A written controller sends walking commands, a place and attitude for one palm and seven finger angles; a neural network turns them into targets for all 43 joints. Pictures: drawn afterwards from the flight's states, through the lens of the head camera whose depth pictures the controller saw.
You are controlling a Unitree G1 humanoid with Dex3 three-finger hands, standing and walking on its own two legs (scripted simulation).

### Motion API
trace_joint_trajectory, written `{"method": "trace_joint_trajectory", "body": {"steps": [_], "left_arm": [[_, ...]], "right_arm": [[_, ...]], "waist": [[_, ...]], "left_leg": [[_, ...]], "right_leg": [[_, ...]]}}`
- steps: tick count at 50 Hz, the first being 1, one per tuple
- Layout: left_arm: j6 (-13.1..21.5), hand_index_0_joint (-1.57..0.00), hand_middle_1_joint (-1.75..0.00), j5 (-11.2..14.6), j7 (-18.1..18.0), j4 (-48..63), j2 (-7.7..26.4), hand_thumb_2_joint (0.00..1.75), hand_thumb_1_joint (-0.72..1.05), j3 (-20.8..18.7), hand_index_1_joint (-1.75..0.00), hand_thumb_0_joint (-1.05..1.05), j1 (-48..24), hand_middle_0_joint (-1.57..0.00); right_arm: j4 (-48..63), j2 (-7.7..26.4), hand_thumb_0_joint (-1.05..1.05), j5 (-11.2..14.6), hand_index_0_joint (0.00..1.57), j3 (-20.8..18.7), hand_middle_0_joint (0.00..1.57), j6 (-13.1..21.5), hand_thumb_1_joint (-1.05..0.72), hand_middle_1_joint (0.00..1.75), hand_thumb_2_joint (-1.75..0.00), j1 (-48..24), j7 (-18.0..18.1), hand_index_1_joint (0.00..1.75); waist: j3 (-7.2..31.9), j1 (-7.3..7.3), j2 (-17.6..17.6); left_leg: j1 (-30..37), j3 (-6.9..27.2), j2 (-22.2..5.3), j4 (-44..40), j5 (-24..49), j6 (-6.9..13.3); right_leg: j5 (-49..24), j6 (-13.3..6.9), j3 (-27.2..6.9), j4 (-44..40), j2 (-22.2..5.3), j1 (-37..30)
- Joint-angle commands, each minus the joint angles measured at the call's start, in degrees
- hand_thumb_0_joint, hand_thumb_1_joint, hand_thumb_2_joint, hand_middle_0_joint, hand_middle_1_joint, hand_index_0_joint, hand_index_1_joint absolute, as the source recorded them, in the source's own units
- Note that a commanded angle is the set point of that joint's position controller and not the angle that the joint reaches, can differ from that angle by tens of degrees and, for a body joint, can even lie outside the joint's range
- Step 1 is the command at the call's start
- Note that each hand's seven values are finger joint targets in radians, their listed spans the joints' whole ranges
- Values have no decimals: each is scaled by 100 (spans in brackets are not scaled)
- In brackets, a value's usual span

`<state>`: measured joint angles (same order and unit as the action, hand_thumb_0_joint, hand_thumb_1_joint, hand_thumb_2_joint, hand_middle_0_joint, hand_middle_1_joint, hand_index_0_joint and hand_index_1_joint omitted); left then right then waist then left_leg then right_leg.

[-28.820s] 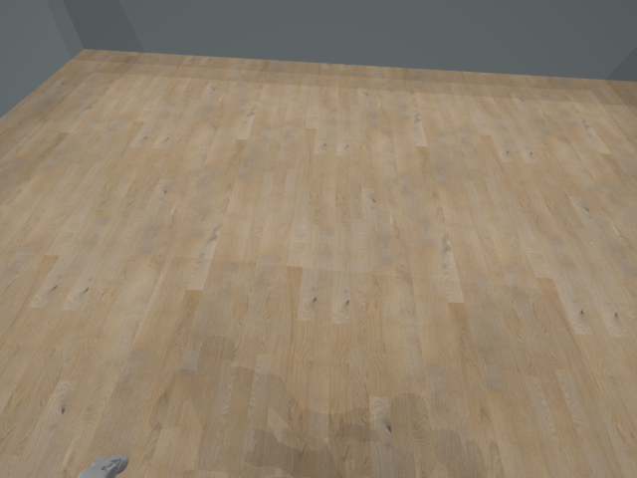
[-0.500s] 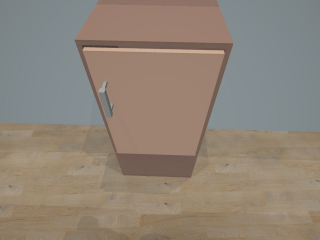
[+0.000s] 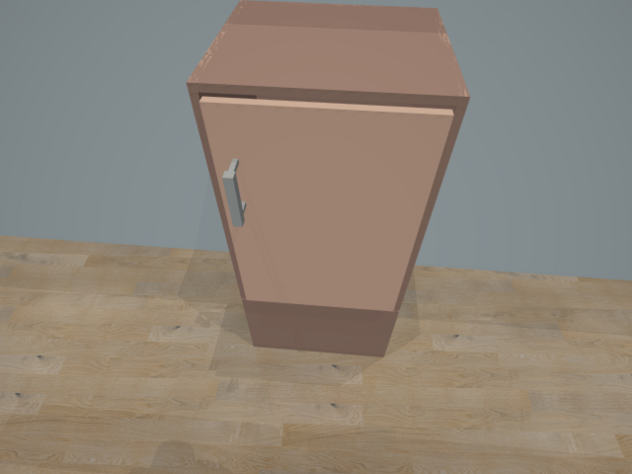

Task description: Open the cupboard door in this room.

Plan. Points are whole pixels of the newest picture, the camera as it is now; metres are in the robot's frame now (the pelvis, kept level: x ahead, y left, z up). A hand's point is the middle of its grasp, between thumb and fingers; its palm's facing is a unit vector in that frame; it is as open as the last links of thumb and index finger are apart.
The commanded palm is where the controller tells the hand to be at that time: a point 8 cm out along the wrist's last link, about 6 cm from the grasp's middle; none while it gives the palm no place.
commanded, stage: come to a stop and stand still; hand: left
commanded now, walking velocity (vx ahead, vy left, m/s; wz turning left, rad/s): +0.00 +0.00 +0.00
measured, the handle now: (236, 193) +0.58 +0.19 -0.01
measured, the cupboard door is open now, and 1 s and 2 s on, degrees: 0 0 0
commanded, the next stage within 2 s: look again from close up in 0.42 s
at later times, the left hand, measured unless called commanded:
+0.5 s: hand out of the picture -0.02 +0.18 -0.18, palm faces +0.05 -0.98 -0.18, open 7.4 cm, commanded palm none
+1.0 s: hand out of the picture -0.03 +0.18 -0.18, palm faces +0.04 -0.99 -0.15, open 7.4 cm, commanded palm none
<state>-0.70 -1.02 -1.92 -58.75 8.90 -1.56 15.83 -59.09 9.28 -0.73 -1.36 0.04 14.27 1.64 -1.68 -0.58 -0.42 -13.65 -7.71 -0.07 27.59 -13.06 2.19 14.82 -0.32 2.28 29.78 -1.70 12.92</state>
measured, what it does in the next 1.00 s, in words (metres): stands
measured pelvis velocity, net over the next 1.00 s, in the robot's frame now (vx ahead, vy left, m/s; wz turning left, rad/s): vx -0.02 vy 0.02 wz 0.02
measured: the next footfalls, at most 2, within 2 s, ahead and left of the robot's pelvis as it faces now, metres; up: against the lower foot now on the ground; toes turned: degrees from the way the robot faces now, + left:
none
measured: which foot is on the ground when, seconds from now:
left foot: down 0.00-1.00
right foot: down 0.00-1.00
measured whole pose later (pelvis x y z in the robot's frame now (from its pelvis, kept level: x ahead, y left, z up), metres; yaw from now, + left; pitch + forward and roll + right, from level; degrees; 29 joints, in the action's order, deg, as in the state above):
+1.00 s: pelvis -0.02 +0.02 +0.00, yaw +1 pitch -1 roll -1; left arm 0.3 -1.0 -1.8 -61.1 8.7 0.7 19.1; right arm -62.6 8.6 -0.6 0.3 0.7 16.1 0.8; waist -0.7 -0.1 -1.7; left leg -14.1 -6.9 0.5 25.5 -10.4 3.7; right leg 12.3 0.9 3.2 25.6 -2.1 11.9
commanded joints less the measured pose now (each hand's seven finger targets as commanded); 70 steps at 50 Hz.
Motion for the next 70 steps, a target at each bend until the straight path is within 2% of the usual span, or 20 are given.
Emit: {"method": "trace_joint_trajectory", "body": {"steps": [1, 2, 3, 4, 5, 6, 8, 9, 10, 13, 18, 28, 37, 43, 56, 59, 61, 64, 67, 70], "left_arm": [[194, -20, -30, 8, -14, 135, 470, 90, 90, 40, -30, 0, 218, -20], [182, -20, -30, 11, -13, 108, 451, 90, 90, 60, -30, 0, 234, -20], [245, -20, -30, -62, -228, -71, 643, 90, 90, 74, -30, 0, 730, -20], [337, -20, -30, -53, -186, 15, 818, 90, 90, 91, -30, 0, 527, -20], [368, -20, -30, -40, -176, 168, 790, 90, 90, 84, -30, 0, 431, -20], [348, -20, -30, 2, -146, 190, 761, 90, 90, 90, -30, 0, 346, -20], [279, -20, -30, 6, -102, 220, 716, 90, 90, 96, -30, 0, 339, -20], [248, -20, -30, -15, -88, 241, 702, 90, 90, 104, -30, 0, 337, -20], [223, -20, -30, -15, -78, 238, 684, 90, 90, 101, -30, 0, 354, -20], [182, -20, -30, -17, -59, 245, 607, 90, 90, 90, -30, 0, 508, -20], [161, -20, -30, -21, -44, 302, 557, 90, 90, 70, -30, 0, 614, -20], [206, -20, -30, 1, -31, 241, 544, 90, 90, 94, -30, 0, 586, -20], [208, -20, -30, -6, -27, 93, 507, 90, 90, 114, -30, 0, 628, -20], [190, -20, -30, -21, -26, -5, 455, 90, 90, 124, -30, 0, 649, -20], [200, -20, -30, -26, -28, -160, 393, 90, 90, 148, -30, 0, 759, -20], [167, -20, -30, -62, 5, -195, 340, 90, 90, 131, -30, 0, 848, -20], [137, -20, -30, -91, 46, -185, 280, 90, 90, 104, -30, 0, 919, -20], [137, -20, -30, -104, 95, -186, 200, 90, 90, 75, -30, 0, 1034, -20], [186, -20, -30, -86, 115, -186, 161, 90, 90, 43, -30, 0, 1151, -20], [250, -20, -30, -69, 103, -188, 277, 90, 90, 10, -30, 0, 1252, -20]], "right_arm": [[89, 368, 0, 7, 20, -29, 20, 33, -90, 30, -90, 433, -31, 30], [29, 358, 0, 4, 20, -7, 20, 32, -90, 30, -90, 432, -38, 30], [406, 782, 0, 23, 20, -47, 20, 77, -90, 30, -90, -133, -86, 30], [581, 616, 0, 23, 20, 17, 20, 65, -90, 30, -90, -120, -126, 30], [483, 417, 0, -32, 20, 24, 20, 90, -90, 30, -90, 436, -130, 30], [434, 474, 0, -34, 20, 27, 20, 94, -90, 30, -90, 429, -115, 30], [458, 499, 0, -25, 20, 12, 20, 61, -90, 30, -90, 352, -104, 30], [466, 504, 0, -36, 20, 21, 20, 48, -90, 30, -90, 337, -108, 30], [471, 529, 0, -42, 20, 16, 20, 35, -90, 30, -90, 382, -109, 30], [461, 600, 0, -58, 20, 1, 20, 28, -90, 30, -90, 436, -98, 30], [409, 580, 0, -61, 20, 10, 20, 62, -90, 30, -90, 496, -87, 30], [165, 513, 0, -31, 20, 42, 20, 143, -90, 30, -90, 559, -78, 30], [5, 537, 0, -10, 20, 34, 20, 171, -90, 30, -90, 483, -66, 30], [-74, 575, 0, -7, 20, 21, 20, 167, -90, 30, -90, 447, -58, 30], [-184, 546, 0, 10, 20, 25, 20, 162, -90, 30, -90, 426, -53, 30], [-245, 603, 0, -14, 20, -2, 20, 117, -90, 30, -90, 530, -58, 30], [-219, 705, 0, -35, 20, -60, 20, 83, -90, 30, -90, 504, -61, 30], [-162, 727, 0, -40, 20, -104, 20, 83, -90, 30, -90, 485, -58, 30], [-122, 647, 0, -46, 20, -115, 20, 121, -90, 30, -90, 495, -59, 30], [-77, 450, 0, -33, 20, -88, 20, 165, -90, 30, -90, 520, -75, 30]], "waist": [[80, 182, -694], [-74, 172, -524], [-491, -75, -360], [-392, 157, -199], [311, 315, -222], [395, 255, -220], [-44, 220, -46], [-333, 205, 54], [-432, 209, -46], [-440, 169, -69], [-362, 92, 17], [-155, 79, -64], [-115, 55, 100], [-209, 56, 183], [-204, 69, 30], [-264, 73, 137], [-447, 42, 371], [-553, -10, 301], [-546, -32, 177], [-578, -30, -238]], "left_leg": [[448, 599, -554, -485, 113, -99], [436, 630, -572, -576, 69, -92], [-48, 573, -656, 341, -20, -239], [56, 554, -529, 231, -273, -295], [245, 627, -457, 66, -277, -215], [267, 640, -470, 28, -142, -162], [92, 724, -495, -146, -283, -117], [-54, 779, -523, -232, -416, -91], [-224, 851, -542, -352, -649, -65], [-439, 961, -535, -506, -990, -22], [-727, 1089, -593, -715, -1227, 14], [-487, 1029, -619, -750, -675, -7], [-364, 1048, -696, -913, -550, -7], [-369, 1122, -752, -1125, -739, 4], [-175, 1048, -723, -1136, -611, 0], [-251, 1203, -842, -1365, -1782, 76], [-500, 1395, -993, -1578, -2484, 178], [-658, 1502, -1111, -1567, -2674, 306], [-695, 1326, -1002, -1281, -2455, 299], [-734, 930, -682, -607, -1919, 199]], "right_leg": [[-629, -276, -843, -1028, -730, 336], [-318, -256, -811, -1095, -669, 463], [-1431, -126, -1017, -1005, -742, 427], [-1379, -277, -1094, -1110, -1088, 618], [-1037, -390, -1017, -788, -957, 196], [-527, -368, -877, -762, -806, 198], [560, -347, -830, -925, -647, 567], [799, -332, -745, -932, -569, 741], [1034, -309, -689, -917, -506, 780], [1238, -278, -672, -862, -414, 777], [964, -243, -535, -741, -366, 501], [291, -220, -513, -807, -440, 239], [-156, -170, -426, -808, -431, 56], [-225, -140, -360, -797, -395, 31], [-275, -116, -397, -905, -432, 72], [611, -131, -191, -701, -275, 179], [888, -126, 16, -413, -132, 300], [813, -173, 84, -215, -43, 293], [877, -238, -107, -349, -105, 245], [1196, -399, -690, -788, -385, 276]]}}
